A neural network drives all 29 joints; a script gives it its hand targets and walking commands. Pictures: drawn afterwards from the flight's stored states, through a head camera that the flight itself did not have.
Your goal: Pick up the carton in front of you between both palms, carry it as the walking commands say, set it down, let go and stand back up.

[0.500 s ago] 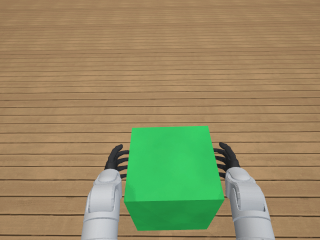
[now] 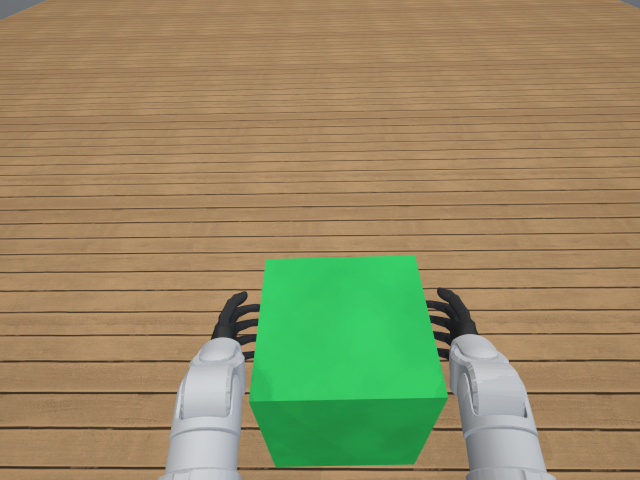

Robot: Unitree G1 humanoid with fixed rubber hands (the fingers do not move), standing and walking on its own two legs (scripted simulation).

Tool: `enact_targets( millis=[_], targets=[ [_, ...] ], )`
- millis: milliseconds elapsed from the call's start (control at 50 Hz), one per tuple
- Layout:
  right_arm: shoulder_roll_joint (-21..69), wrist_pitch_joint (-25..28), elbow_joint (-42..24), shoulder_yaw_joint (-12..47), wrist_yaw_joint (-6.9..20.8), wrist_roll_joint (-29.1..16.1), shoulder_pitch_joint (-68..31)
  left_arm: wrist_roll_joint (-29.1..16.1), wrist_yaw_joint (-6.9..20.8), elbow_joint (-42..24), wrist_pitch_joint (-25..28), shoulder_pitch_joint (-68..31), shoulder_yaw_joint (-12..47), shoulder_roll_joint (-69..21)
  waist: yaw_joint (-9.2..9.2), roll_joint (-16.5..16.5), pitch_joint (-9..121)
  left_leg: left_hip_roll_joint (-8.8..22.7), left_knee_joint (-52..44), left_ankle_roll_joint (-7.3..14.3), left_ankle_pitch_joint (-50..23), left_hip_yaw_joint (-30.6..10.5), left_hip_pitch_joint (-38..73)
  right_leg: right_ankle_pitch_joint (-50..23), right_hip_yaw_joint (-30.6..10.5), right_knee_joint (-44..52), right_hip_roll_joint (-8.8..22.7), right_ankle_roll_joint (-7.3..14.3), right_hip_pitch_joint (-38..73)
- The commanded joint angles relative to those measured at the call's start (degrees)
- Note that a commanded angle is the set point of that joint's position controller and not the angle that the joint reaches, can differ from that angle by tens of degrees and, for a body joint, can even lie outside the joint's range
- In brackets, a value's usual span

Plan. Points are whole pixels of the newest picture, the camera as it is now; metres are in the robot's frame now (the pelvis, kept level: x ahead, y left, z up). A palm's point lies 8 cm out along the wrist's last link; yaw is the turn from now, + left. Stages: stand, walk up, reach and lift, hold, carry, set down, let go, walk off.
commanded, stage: carry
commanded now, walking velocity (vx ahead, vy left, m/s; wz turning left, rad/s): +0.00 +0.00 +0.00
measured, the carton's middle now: (342, 365) +0.32 +0.00 -0.04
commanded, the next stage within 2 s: hold in 0.60 s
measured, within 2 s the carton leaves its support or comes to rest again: neither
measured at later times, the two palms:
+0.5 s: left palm (221, 360) +0.27 +0.15 +0.04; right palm (462, 357) +0.28 -0.14 +0.04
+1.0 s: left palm (193, 392) +0.23 +0.17 +0.05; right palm (442, 353) +0.28 -0.12 +0.05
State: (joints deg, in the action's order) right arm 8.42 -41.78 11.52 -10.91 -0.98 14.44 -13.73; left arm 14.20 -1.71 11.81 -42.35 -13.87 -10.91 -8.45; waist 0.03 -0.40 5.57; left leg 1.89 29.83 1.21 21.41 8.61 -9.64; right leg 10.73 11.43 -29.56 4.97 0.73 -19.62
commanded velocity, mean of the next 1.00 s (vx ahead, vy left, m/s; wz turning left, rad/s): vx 0.00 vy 0.00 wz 0.00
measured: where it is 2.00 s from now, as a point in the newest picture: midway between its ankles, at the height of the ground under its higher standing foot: outside the picture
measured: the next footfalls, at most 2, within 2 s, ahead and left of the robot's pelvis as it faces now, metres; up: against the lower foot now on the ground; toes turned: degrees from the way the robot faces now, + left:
none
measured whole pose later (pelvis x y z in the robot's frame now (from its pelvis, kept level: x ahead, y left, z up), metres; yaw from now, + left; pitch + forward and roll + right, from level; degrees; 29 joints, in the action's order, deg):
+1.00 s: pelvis -0.03 -0.02 +0.01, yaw +9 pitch -8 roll +0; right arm 8.9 -41.2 13.4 -11.8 -0.6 17.4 -15.8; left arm 15.4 -0.5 16.3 -39.2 -16.0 -13.6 -9.0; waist -0.1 -2.3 -3.6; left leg -0.3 23.9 0.8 14.9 0.1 -1.3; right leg 6.3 3.2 -20.9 1.6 -0.2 -6.8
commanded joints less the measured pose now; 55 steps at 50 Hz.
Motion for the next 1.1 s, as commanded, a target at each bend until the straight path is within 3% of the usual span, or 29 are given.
enact_targets(
  millis=[0, 580, 600, 620, 640, 700, 720, 740, 800, 880, 1080],
  targets=[
    [51.37, 1.94, -2.7, 31.19, 12.88, -13.96, -26.22, -14.54, 13.39, -3.77, 2.44, -27.44, 31.39, -51.22, -0.04, 0.08, 12.52, 7.08, -5.95, 0.67, -13.9, -5.56, -2.82, -11.26, -6.21, 2.42, 5.3, 0.57, 10.22],
    [51.59, 1.65, -3.05, 31.41, 12.8, -14.17, -26.0, -14.64, 13.5, -4.16, 2.26, -27.12, 31.5, -51.18, -0.08, 0.11, 13.6, 7.09, -5.27, 0.98, -14.86, -5.93, -3.8, -11.66, -6.19, 2.36, 5.44, 0.23, 9.52],
    [52.09, 1.64, -5.07, 30.4, 13.04, -14.1, -20.32, -14.18, 13.78, -1.6, 2.84, -22.45, 29.78, -53.15, -0.35, -6.09, 5.82, -3.18, -10.87, 0.71, -28.63, -15.88, -6.81, -19.4, -13.4, 2.68, -10.79, 1.21, 27.75],
    [50.18, 2.53, -7.19, 30.57, 12.82, -13.94, -22.09, -12.78, 12.91, -2.66, 4.52, -22.9, 29.51, -52.53, 0.47, -7.04, 7.26, -2.65, -10.27, 0.68, -31.6, -16.66, -8.03, -22.31, -15.8, 2.92, -9.75, 1.56, 30.55],
    [50.36, 2.67, -8.11, 31.01, 12.99, -13.62, -22.99, -10.9, 12.41, -2.6, 5.1, -21.38, 27.54, -50.69, 0.45, -2.67, 7.86, -3.13, -8.89, 0.77, -36.02, -16.51, -0.14, -22.9, -16.3, 4.25, -9.39, 0.68, 24.48],
    [49.79, 3.13, -7.75, 33.18, 13.58, -14.46, -24.41, -11.21, 11.7, -2.21, 5.89, -22.13, 27.0, -51.0, 1.53, -1.4, 9.95, -4.22, -10.52, -0.06, -31.67, -15.58, 5.03, -19.85, -15.28, 5.73, -10.36, -0.22, 25.26],
    [50.15, 3.29, -7.6, 32.73, 13.85, -14.18, -24.68, -10.9, 11.87, -1.71, 5.9, -22.65, 27.13, -50.71, 1.19, -1.99, 8.35, -4.65, -11.38, 0.08, -27.1, -15.17, 5.74, -17.03, -15.2, 6.34, -10.54, -0.61, 23.37],
    [50.49, 3.35, -6.93, 32.51, 13.86, -13.83, -24.87, -11.4, 12.17, -1.86, 5.89, -23.82, 27.6, -51.05, 0.76, -0.4, 7.78, -4.63, -11.17, 0.02, -27.96, -15.08, 6.28, -16.53, -14.92, 6.61, -10.82, -0.85, 22.43],
    [51.11, 3.53, -4.32, 30.38, 13.06, -12.15, -23.51, -13.74, 13.56, -2.23, 5.68, -28.08, 30.17, -52.4, -1.65, -1.21, 7.11, -4.17, -12.06, -0.63, -22.93, -15.2, 2.71, -13.2, -14.73, 7.04, -11.02, -0.1, 25.35],
    [51.62, 3.29, -1.46, 27.61, 12.88, -10.49, -23.58, -13.46, 14.89, -0.26, 5.34, -29.89, 29.12, -52.25, -2.5, -1.27, 4.5, -4.04, -13.14, -0.3, -16.19, -15.45, -2.78, -10.73, -14.84, 7.37, -10.51, 0.32, 28.2],
    [54.24, 2.82, 0.74, 27.97, 15.11, -11.18, -29.13, -10.91, 15.82, 4.4, 5.7, -30.81, 24.1, -53.77, 0.27, -0.35, 4.42, -4.91, -14.54, 1.52, -7.16, -14.9, -9.08, -6.65, -15.44, 8.04, -8.66, -0.26, 33.19]
  ],
)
